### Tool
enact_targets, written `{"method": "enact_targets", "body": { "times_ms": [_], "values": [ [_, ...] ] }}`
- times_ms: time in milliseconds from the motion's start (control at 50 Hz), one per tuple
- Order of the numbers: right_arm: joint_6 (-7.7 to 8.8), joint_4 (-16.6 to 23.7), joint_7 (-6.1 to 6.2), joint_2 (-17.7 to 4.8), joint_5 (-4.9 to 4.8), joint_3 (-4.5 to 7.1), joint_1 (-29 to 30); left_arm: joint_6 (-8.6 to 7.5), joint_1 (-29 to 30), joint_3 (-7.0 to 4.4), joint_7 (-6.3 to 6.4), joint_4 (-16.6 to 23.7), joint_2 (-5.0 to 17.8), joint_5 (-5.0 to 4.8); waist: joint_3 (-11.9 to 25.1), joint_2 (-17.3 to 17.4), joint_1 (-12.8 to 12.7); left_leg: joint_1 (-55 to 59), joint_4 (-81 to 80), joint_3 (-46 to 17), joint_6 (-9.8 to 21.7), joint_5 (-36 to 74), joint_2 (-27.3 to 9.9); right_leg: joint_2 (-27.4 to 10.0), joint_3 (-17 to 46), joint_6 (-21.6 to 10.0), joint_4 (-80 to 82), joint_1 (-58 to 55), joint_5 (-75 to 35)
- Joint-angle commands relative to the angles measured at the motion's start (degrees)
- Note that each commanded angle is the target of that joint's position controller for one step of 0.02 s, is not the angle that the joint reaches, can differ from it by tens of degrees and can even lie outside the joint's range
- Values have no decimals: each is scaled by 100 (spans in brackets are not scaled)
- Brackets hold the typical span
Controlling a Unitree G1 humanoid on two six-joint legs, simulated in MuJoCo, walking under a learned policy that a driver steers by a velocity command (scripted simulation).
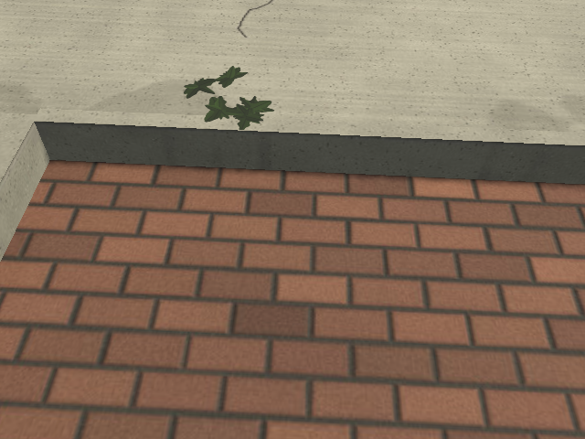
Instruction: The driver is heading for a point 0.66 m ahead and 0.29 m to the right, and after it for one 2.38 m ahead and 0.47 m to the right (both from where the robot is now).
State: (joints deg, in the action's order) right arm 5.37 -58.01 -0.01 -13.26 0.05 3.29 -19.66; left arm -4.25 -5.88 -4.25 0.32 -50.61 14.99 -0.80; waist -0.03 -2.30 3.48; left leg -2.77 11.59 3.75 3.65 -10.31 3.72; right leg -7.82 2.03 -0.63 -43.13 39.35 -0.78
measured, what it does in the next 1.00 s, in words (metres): walks ahead, turning right: right foot, then left foot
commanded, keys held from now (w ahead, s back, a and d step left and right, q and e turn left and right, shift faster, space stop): w+e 0.88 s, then e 0.12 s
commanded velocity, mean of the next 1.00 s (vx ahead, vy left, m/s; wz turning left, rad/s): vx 0.49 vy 0.00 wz -0.50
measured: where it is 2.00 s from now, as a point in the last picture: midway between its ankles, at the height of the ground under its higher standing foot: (378, 365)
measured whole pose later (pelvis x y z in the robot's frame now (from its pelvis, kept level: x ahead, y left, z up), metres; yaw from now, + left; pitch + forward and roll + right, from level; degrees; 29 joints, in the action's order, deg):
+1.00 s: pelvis +0.55 -0.11 +0.00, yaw -33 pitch +2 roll +2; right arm 5.2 -50.3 0.1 -15.3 0.4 4.1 -15.5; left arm -1.2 -10.7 -5.0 0.1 -38.8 17.9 -1.1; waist -2.5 -2.6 3.0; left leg -6.5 16.5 7.4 1.5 -11.7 0.9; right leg -5.4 2.9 0.6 -54.0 39.2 10.2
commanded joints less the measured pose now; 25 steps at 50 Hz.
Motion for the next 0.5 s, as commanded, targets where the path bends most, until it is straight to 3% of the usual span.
{"method": "enact_targets", "body": {
  "times_ms": [20,80,140,180,200,220,240,260,280,300,320,340,380,440,500],
  "values": [
    [81,238,62,-936,-20,169,27,-38,469,34,-87,355,138,-42,-348,542,1,-268,-637,-409,706,1095,-1496,144,-202,-41,627,-227,-648],
    [10,100,68,-943,-24,186,-216,-31,874,65,-191,569,164,-76,-505,484,125,459,-445,-214,653,1288,-1764,241,-161,-189,928,77,-345],
    [-98,115,103,-1041,-49,233,-124,-46,952,51,-321,754,259,-69,-474,565,10,992,74,-10,499,2309,-1964,389,-325,-413,1073,-4,356],
    [-173,225,147,-1203,-59,280,94,-30,371,-80,-359,706,510,-41,3,762,-373,1031,1083,232,342,4356,-1910,778,-700,-617,1034,-1019,823],
    [-230,296,176,-1181,-54,265,195,-14,-462,-229,-349,495,740,-40,454,667,-808,750,2191,465,177,4839,-1699,1046,-829,-772,1250,-2127,662],
    [-223,447,213,-1095,9,206,161,15,-1446,-417,-276,300,1197,-28,1044,198,-1168,-528,3855,561,-51,3697,-1469,504,194,-1106,1276,-3864,565],
    [-52,675,91,-297,142,-66,-359,20,-1779,-524,-246,262,1732,-61,1683,-1238,-751,-3147,6037,303,-453,-732,-268,-926,3320,-2190,1805,-5975,1508],
    [198,670,-3,-643,-21,-9,-4,8,-1892,-367,-236,298,1279,-44,2078,-848,-954,-3944,6755,-814,-344,-2133,-150,-1166,4424,-2236,2576,-6365,1884],
    [346,849,-59,-956,-219,80,511,-18,-1628,-290,-216,333,1008,-1,1343,-642,-994,-4416,6804,-938,-193,-1731,-475,-964,3572,-1930,2609,-5874,1533],
    [409,915,-40,-943,-214,68,776,-44,-1223,-245,-205,454,870,8,896,-101,-825,-4263,6412,-885,-133,-1243,-735,-725,2842,-1760,2645,-5047,1006],
    [399,908,5,-943,-94,115,885,-50,-854,-198,-210,558,723,31,532,236,-601,-3925,5889,-848,-173,-981,-909,-533,2327,-1656,2750,-4178,438],
    [324,921,36,-966,-33,164,837,-64,-649,-149,-198,646,599,83,436,168,-391,-3466,5550,-883,-209,-835,-1046,-384,2034,-1604,2884,-3605,55],
    [171,980,63,-817,23,177,760,-63,-606,-156,-154,702,666,49,314,55,-222,-3142,5013,-825,-371,-751,-1065,-241,1776,-1634,3083,-3030,-180],
    [71,1202,107,-690,81,156,1281,-66,-897,-228,-27,683,931,8,72,-7,-325,-3265,3934,-701,-623,86,-936,-69,1440,-1577,3225,-2645,-242],
    [98,1401,63,-556,53,103,1919,-15,-1128,-235,43,653,938,-22,-52,-151,-557,-2938,2602,-674,-657,1226,-670,236,1186,-1283,3163,-2414,258]
  ]
}}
